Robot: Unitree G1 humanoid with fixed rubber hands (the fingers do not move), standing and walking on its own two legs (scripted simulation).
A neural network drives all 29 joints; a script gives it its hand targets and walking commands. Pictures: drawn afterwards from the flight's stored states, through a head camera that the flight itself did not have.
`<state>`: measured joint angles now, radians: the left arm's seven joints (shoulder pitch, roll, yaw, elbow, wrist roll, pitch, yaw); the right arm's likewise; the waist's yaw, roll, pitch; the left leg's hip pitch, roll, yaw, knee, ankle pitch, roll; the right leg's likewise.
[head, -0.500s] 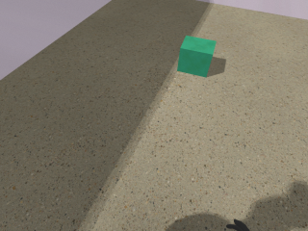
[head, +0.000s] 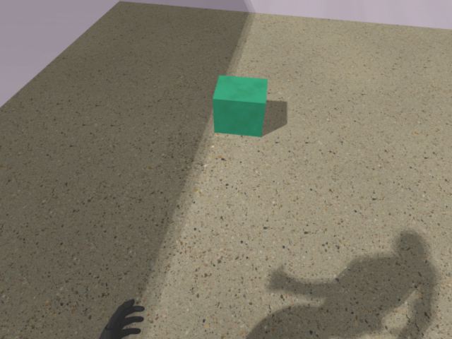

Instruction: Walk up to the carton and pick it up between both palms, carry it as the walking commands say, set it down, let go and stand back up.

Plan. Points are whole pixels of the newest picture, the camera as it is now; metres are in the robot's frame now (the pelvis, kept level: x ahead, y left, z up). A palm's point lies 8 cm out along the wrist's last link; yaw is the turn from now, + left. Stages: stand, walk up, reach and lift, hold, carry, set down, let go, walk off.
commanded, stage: walk up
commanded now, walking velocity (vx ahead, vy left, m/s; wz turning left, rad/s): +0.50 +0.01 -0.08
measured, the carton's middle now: (240, 106) +1.44 -0.19 -0.63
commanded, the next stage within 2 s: none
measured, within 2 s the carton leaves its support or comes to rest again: neither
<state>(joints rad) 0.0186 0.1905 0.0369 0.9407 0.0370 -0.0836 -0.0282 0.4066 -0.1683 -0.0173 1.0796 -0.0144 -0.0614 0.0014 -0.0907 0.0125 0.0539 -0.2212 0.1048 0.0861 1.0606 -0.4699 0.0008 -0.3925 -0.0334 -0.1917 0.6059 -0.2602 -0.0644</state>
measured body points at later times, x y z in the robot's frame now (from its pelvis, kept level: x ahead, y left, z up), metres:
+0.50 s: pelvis +0.29 +0.07 +0.01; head +0.33 +0.08 +0.46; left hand +0.28 +0.32 -0.15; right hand +0.37 -0.17 -0.13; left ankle +0.33 +0.16 -0.72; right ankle +0.17 -0.07 -0.62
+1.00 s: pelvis +0.56 -0.02 +0.01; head +0.60 -0.03 +0.46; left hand +0.69 +0.19 -0.14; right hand +0.48 -0.23 -0.15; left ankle +0.42 +0.14 -0.63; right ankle +0.58 -0.11 -0.72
